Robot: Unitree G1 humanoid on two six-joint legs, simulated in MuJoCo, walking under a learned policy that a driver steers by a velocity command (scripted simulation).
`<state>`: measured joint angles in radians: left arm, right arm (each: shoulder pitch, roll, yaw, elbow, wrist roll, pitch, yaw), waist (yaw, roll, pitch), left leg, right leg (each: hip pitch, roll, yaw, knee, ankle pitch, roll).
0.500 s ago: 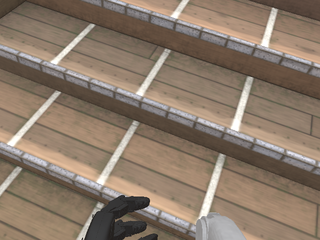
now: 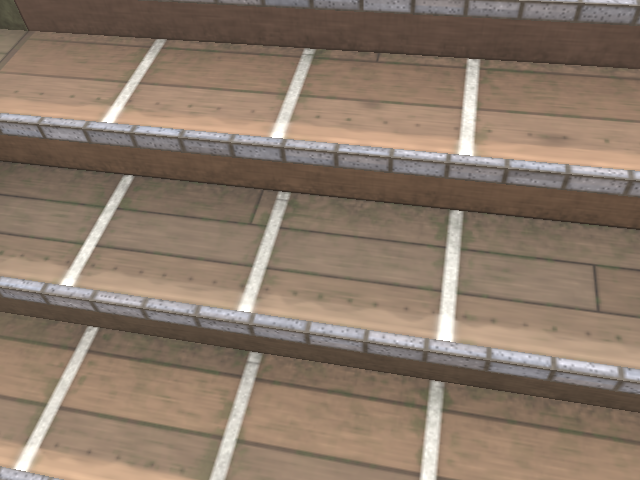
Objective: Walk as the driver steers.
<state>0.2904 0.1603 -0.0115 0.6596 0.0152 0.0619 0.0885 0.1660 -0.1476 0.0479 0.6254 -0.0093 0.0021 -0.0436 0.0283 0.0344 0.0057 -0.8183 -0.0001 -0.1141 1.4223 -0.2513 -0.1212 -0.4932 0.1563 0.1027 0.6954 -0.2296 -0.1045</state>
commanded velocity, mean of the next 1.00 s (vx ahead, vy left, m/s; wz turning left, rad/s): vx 0.20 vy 0.00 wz -0.50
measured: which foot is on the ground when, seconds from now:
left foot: up 0.00-0.20, down 0.22-0.80, up 0.82-1.00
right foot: down 0.00-0.22, up 0.24-0.80, down 0.82-1.00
